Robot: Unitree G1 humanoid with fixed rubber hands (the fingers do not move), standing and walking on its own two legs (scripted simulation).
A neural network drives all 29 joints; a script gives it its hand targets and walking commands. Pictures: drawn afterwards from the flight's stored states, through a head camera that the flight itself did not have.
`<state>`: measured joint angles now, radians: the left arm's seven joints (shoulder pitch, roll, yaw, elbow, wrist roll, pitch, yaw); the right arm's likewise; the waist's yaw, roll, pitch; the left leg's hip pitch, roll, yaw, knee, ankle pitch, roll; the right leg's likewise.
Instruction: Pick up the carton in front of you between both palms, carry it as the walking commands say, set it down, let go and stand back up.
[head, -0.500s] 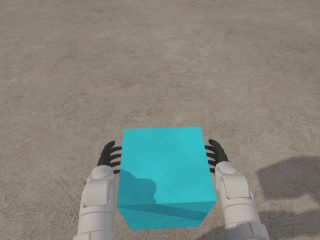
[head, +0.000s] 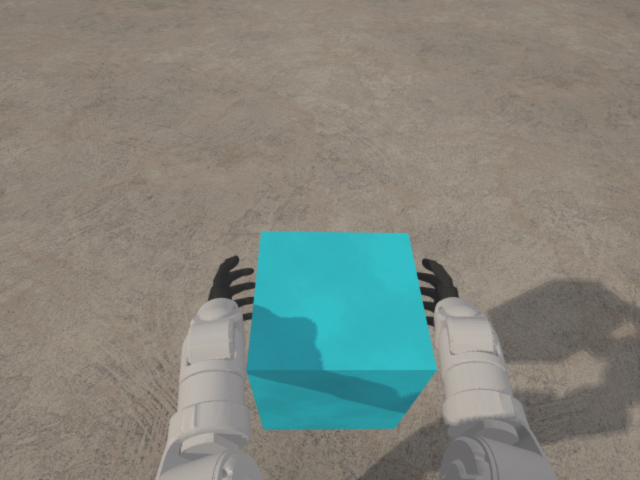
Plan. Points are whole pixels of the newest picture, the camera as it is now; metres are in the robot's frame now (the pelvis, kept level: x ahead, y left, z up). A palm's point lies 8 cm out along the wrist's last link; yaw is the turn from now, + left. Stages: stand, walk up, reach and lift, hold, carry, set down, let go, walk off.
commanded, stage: set down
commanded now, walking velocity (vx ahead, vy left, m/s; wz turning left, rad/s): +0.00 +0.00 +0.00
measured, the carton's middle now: (332, 336) +0.33 -0.01 -0.06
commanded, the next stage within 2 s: none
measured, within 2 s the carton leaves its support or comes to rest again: neither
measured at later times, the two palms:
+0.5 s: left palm (242, 360) +0.35 +0.14 -0.18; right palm (405, 342) +0.38 -0.16 -0.18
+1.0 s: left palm (243, 381) +0.37 +0.16 -0.33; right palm (380, 361) +0.41 -0.14 -0.33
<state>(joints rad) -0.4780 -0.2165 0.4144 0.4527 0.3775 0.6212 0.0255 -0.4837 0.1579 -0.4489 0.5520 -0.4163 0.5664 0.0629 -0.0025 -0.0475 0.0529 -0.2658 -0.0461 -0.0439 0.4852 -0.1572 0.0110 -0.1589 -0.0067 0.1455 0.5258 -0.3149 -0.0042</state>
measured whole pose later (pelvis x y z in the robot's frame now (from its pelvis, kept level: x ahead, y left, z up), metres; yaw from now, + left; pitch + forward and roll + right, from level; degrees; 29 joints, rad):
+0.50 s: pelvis -0.04 -0.03 -0.11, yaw +0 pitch +34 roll -1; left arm -0.61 -0.15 0.43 0.43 0.24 0.22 0.04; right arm -0.67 0.08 -0.36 0.58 -0.19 0.21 -0.03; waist 0.03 -0.04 -0.10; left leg -1.39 -0.03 -0.12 1.07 -0.27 -0.06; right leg -1.30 0.10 0.10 1.16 -0.45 0.03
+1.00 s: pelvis -0.06 -0.03 -0.23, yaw -2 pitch +47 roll -3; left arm -0.81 -0.08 0.47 0.56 0.20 0.22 0.07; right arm -0.91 -0.02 -0.31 0.77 -0.13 0.21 -0.08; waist 0.07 -0.04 -0.20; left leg -1.98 -0.07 -0.14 1.54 -0.38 -0.08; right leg -1.86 0.15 0.09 1.62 -0.58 0.06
